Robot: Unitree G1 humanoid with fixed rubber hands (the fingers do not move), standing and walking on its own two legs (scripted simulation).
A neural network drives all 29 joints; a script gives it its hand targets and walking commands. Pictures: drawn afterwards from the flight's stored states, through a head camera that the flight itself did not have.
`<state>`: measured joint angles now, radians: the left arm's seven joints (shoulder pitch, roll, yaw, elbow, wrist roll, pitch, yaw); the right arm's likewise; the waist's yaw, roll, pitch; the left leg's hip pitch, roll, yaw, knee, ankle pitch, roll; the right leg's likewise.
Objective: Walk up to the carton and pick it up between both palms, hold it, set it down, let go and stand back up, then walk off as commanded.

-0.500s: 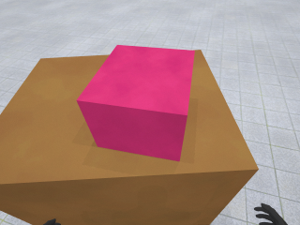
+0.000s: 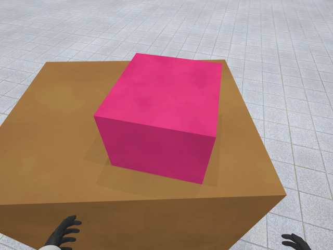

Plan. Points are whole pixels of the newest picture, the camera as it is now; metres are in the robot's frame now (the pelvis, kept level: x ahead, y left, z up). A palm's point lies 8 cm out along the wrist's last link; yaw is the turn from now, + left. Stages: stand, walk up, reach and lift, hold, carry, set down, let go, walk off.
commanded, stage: reach and lift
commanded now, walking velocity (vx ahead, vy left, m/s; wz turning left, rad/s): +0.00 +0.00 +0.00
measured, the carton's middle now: (167, 114) +0.49 +0.03 +0.05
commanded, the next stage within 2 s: none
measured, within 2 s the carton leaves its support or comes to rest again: neither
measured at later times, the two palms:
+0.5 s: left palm (44, 237) +0.17 +0.29 -0.01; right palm out of the picture +0.15 -0.25 +0.02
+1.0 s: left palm (45, 215) +0.20 +0.27 +0.05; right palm (288, 230) +0.17 -0.21 +0.07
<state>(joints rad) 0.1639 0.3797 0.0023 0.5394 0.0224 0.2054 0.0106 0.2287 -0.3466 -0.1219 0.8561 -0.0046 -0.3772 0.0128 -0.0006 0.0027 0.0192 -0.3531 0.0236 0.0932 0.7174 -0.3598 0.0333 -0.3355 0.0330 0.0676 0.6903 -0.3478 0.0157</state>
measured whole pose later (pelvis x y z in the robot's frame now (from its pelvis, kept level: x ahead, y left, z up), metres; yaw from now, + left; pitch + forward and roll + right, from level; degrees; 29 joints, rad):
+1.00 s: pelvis -0.01 +0.02 +0.02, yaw +0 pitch -2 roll -2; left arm 0.26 0.44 0.00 0.08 -0.32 0.05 -0.07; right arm 0.40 -0.19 -0.04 -0.17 0.25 0.18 -0.15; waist 0.00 0.00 0.00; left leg -0.24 0.01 0.09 0.50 -0.23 0.04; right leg -0.20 0.02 0.07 0.41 -0.19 0.02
